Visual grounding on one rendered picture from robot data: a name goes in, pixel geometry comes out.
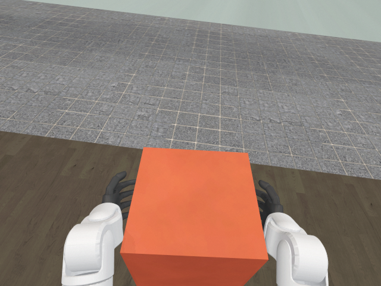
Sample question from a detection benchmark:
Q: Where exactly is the carton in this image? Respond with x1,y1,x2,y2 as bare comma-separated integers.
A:
120,147,268,286

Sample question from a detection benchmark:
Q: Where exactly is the right robot hand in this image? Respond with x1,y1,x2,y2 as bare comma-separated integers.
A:
255,180,283,231

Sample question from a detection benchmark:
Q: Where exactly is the left robot hand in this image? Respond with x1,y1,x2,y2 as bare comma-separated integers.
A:
101,171,136,220

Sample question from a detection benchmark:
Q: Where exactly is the left robot forearm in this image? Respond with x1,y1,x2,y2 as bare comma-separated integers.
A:
61,203,123,286

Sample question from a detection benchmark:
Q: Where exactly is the right robot forearm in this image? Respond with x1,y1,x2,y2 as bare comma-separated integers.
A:
264,212,329,286

